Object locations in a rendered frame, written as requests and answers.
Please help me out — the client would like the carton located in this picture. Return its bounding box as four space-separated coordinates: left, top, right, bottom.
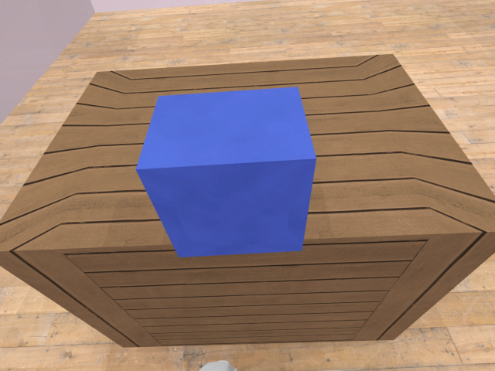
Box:
136 87 316 257

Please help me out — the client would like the pedestal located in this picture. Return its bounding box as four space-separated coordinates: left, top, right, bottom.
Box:
0 54 495 348

